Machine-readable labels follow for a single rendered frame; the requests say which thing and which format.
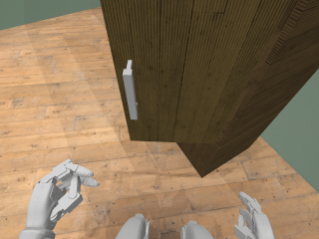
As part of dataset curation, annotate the cupboard door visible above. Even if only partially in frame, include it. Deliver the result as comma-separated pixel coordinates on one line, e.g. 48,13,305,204
100,0,291,144

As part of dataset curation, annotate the robot right thigh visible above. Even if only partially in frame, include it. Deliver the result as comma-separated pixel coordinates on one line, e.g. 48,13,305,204
180,223,214,239

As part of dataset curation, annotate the robot thigh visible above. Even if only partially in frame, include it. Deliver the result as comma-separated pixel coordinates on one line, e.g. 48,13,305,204
115,216,151,239
180,223,214,239

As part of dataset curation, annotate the robot right hand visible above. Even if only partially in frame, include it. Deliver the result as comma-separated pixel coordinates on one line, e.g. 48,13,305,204
234,191,275,239

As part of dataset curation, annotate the robot left thigh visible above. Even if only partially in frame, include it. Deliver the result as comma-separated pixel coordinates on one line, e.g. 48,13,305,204
115,216,151,239

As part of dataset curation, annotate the handle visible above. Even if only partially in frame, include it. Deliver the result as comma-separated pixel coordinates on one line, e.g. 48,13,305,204
123,60,138,120

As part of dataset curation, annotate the robot left forearm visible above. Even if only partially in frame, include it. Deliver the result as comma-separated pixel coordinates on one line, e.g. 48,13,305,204
18,227,56,239

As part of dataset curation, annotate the robot left hand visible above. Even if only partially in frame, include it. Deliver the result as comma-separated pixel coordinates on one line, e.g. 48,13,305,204
26,159,100,231

